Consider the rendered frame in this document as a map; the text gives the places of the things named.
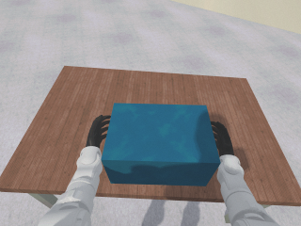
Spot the robot left forearm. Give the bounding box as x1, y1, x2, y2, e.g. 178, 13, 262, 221
38, 146, 103, 226

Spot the robot right forearm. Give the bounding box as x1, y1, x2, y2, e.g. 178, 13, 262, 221
216, 154, 278, 226

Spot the robot left hand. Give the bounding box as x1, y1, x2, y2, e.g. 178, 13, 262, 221
86, 115, 111, 149

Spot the carton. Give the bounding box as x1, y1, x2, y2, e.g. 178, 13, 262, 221
101, 103, 221, 186

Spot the left robot upper arm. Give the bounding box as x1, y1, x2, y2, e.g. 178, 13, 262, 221
39, 208, 91, 226

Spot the robot right hand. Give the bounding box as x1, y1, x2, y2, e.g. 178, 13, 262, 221
211, 121, 234, 156

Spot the table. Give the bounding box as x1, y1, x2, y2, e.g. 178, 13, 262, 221
0, 66, 301, 223

